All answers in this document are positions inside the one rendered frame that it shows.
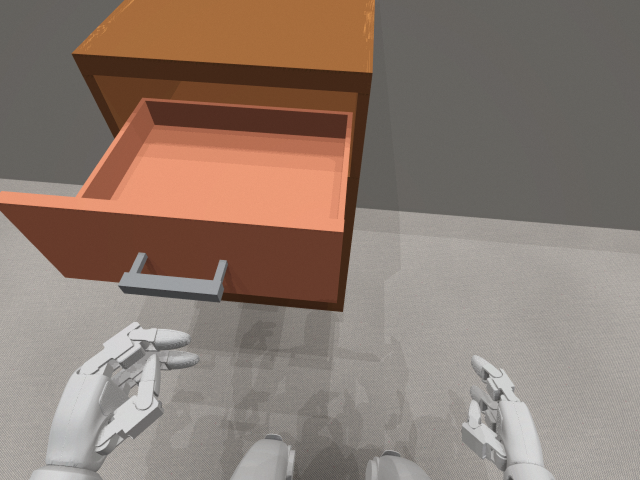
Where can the right robot hand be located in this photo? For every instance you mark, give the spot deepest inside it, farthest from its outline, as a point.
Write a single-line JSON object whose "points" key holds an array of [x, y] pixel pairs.
{"points": [[509, 421]]}

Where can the robot left thigh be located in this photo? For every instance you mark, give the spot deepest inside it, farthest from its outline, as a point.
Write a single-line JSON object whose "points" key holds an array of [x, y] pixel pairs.
{"points": [[267, 459]]}

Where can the robot right shin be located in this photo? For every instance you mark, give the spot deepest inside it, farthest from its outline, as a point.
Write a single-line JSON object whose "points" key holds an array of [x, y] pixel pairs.
{"points": [[390, 452]]}

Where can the handle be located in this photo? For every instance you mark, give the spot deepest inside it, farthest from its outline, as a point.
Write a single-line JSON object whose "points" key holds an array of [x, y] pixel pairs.
{"points": [[172, 287]]}

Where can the left robot hand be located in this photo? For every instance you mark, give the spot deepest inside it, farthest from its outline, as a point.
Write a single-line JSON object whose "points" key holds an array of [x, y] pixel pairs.
{"points": [[80, 435]]}

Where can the cabinet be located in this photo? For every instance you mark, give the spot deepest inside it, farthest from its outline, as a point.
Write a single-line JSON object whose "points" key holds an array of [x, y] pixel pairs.
{"points": [[305, 54]]}

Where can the drawer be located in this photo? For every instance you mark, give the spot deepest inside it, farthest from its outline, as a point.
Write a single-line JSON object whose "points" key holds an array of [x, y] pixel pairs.
{"points": [[191, 183]]}

